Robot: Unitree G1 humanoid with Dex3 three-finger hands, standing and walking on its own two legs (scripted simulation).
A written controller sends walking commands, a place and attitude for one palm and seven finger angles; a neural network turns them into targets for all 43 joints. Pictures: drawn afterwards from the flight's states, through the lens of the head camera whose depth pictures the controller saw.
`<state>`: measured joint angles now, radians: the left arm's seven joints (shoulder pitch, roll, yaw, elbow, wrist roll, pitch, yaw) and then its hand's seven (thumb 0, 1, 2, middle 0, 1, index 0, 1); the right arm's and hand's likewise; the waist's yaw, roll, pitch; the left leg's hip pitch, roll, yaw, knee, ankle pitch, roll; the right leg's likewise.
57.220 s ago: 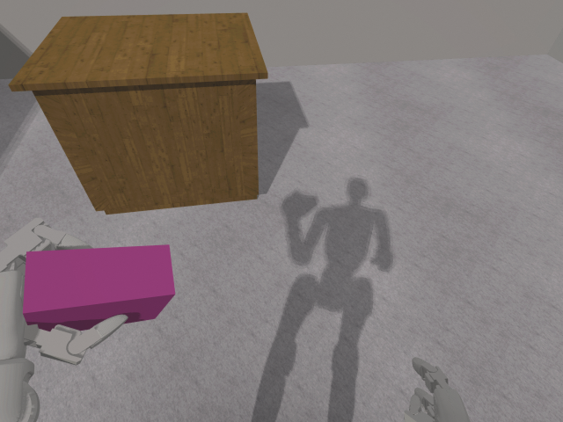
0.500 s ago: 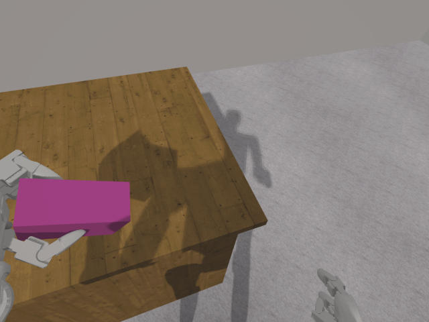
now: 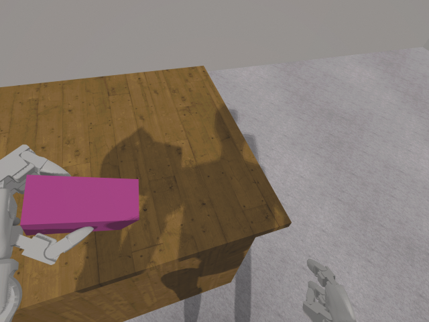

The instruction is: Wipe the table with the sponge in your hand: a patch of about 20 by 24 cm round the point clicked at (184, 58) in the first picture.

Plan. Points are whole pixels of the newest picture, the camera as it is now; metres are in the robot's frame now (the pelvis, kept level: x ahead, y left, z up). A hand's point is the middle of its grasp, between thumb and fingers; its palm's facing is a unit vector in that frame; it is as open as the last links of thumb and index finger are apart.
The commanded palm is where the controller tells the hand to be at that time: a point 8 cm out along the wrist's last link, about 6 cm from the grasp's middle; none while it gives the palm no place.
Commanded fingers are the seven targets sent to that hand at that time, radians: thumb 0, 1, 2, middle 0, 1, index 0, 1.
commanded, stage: come to a stop and stand still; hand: left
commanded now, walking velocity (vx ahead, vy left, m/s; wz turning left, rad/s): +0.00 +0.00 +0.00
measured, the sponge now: (98, 207) +0.24 +0.20 +0.13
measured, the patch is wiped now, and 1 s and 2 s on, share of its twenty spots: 0.00 0.00 0.00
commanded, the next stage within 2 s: look again from close up in 0.16 s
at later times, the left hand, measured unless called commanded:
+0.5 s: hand (68, 215) +0.21 +0.22 +0.15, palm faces +0.37 -0.85 -0.37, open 10.0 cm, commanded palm +0.15 +0.26 +0.18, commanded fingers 0.00 0.10 1.30 -1.20 -1.60 -1.20 -1.60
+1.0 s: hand (39, 166) +0.25 +0.26 +0.20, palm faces +0.49 -0.75 -0.44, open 10.0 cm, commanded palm +0.15 +0.25 +0.18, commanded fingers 0.00 0.10 1.30 -1.20 -1.60 -1.20 -1.60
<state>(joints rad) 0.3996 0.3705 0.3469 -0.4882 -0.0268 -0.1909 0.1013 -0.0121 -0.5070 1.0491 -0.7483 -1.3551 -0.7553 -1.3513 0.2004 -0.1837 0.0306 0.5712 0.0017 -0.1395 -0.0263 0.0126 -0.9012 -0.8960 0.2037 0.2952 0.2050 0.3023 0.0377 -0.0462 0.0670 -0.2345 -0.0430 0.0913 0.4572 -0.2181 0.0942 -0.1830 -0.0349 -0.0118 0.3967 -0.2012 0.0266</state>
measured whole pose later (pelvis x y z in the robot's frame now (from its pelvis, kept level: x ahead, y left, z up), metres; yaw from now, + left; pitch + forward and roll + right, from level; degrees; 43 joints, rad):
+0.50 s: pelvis -0.01 -0.02 +0.00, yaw +0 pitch -1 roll -2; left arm 0.43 0.35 0.33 -0.44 -0.03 -0.19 0.10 -0.01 -0.51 1.05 -0.75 -1.35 -0.76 -1.35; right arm 0.22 -0.21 0.01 0.59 0.01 -0.13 -0.04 0.01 -0.90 -0.90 0.20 0.30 0.20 0.30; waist 0.02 -0.01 0.03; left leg -0.24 -0.02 0.08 0.45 -0.20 0.07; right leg -0.18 -0.01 -0.02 0.38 -0.18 0.02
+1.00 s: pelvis -0.01 -0.03 +0.00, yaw +0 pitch +0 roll -1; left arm 0.14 0.50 0.50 -0.31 -0.03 -0.22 0.08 -0.01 -0.51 1.05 -0.75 -1.35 -0.76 -1.35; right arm 0.18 -0.21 0.01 0.59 0.02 -0.13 0.01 0.01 -0.90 -0.90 0.20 0.29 0.20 0.30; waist 0.05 -0.01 0.09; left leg -0.29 0.00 0.08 0.49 -0.21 0.06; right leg -0.25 0.00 -0.02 0.45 -0.20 0.01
